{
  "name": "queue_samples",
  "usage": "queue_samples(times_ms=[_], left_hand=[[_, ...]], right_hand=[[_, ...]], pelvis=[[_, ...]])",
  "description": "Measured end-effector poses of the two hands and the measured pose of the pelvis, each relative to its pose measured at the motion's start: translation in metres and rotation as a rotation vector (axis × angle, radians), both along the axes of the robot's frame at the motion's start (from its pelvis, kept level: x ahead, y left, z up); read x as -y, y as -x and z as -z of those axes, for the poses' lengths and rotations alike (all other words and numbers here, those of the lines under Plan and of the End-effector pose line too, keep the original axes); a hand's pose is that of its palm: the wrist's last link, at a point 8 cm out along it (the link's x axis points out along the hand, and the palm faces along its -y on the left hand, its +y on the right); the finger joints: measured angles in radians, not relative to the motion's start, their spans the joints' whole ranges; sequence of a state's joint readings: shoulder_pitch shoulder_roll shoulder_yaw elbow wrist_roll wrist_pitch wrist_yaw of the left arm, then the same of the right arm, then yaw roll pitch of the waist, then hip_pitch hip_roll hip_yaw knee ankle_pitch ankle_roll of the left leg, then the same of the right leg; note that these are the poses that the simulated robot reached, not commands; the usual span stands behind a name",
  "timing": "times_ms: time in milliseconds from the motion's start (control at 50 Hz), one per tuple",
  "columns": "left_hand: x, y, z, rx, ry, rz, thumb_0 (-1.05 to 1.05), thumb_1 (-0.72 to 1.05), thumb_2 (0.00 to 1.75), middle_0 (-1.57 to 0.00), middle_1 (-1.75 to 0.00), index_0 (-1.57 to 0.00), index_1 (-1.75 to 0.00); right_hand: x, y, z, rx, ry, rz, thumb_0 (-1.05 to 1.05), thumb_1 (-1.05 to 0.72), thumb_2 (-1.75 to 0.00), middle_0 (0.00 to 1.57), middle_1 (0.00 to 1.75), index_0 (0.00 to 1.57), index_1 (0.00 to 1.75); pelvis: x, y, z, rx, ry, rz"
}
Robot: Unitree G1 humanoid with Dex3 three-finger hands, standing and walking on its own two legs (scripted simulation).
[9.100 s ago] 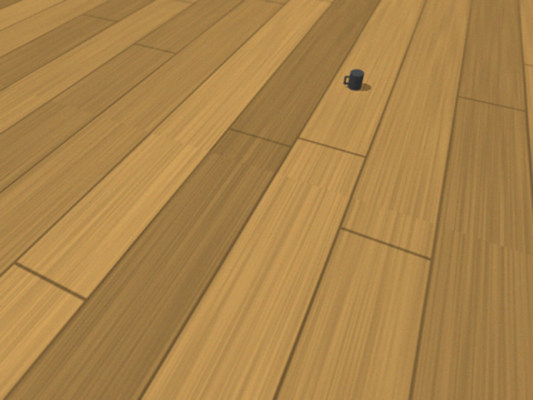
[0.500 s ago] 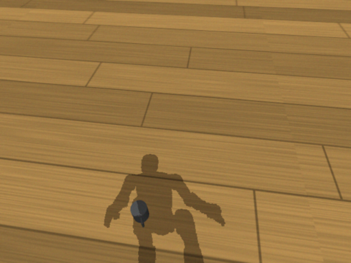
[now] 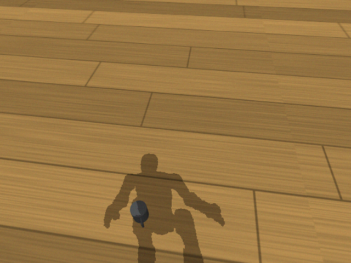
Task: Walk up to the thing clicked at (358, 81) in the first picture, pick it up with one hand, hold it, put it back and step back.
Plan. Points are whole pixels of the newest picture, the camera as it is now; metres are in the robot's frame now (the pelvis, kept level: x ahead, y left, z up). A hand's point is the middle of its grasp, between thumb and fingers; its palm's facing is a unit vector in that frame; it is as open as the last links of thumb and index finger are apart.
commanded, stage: stand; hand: left
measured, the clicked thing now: (140, 214) +0.46 +0.22 -0.73
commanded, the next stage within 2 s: walk up in 0.74 s
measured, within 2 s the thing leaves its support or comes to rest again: neither
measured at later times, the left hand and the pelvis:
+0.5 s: hand out of the picture +0.07 +0.25 -0.16, palm faces -0.03 -0.94 -0.34, open 7.4 cm; pelvis +0.00 +0.00 +0.00, yaw +0 degrees
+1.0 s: hand out of the picture +0.06 +0.25 -0.16, palm faces +0.00 -0.93 -0.36, open 7.4 cm; pelvis +0.02 -0.02 -0.01, yaw +0 degrees
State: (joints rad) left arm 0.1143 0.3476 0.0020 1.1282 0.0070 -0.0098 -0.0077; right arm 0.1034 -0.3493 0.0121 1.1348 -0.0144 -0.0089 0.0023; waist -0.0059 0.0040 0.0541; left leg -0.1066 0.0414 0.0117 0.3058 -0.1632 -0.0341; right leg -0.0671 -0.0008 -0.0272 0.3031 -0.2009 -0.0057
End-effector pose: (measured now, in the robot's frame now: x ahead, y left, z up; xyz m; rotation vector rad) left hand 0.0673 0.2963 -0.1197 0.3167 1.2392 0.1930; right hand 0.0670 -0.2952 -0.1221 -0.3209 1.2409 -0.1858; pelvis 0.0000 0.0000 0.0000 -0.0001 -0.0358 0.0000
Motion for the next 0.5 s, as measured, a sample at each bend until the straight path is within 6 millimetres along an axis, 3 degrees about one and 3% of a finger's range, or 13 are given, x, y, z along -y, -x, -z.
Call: queue_samples(times_ms=[500], left_hand=[[-0.0025,0.0021,-0.001,0.006,-0.004,0.004,0.01,0.9,0.9,-0.21,-0.3,-0.2,-0.3]], right_hand=[[-0.0011,0.0028,-0.0009,0.01,0.001,0.005,0.0,-0.91,-0.9,0.2,0.3,0.21,0.3]], pelvis=[[-0.0015,0.0025,0.0,0.007,0.001,0.004]])
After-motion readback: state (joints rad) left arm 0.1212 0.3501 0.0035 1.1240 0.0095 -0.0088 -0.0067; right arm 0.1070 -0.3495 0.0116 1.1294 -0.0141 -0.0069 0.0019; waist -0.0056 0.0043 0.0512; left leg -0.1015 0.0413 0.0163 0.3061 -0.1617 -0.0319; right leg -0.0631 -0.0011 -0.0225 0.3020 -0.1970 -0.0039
